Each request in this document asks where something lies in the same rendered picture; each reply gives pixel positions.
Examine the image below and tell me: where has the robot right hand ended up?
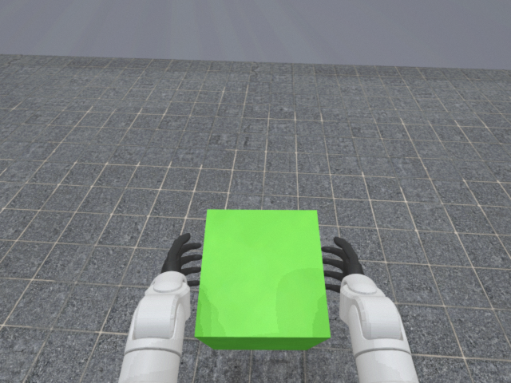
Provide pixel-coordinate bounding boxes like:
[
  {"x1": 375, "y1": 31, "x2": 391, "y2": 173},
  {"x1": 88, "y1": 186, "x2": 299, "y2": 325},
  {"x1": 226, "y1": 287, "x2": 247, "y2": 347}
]
[{"x1": 321, "y1": 236, "x2": 365, "y2": 293}]

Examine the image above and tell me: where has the right robot forearm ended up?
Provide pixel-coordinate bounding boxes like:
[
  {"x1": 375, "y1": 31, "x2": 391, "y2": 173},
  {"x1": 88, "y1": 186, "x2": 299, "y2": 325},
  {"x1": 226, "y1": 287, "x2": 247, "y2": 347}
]
[{"x1": 339, "y1": 274, "x2": 419, "y2": 383}]

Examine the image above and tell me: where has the left robot forearm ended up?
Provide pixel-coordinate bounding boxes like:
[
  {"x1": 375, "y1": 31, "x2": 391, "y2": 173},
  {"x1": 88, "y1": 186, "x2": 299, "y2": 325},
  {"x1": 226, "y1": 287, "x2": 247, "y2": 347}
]
[{"x1": 118, "y1": 271, "x2": 191, "y2": 383}]

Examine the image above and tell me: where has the carton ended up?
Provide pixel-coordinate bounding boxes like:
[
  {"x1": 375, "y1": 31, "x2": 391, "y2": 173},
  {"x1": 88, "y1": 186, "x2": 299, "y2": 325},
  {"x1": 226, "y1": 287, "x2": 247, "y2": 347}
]
[{"x1": 194, "y1": 209, "x2": 331, "y2": 350}]

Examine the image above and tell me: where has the robot left hand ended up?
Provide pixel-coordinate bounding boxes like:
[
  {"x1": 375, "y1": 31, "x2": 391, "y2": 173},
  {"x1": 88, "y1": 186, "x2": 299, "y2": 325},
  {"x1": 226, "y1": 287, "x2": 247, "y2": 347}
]
[{"x1": 161, "y1": 233, "x2": 203, "y2": 287}]

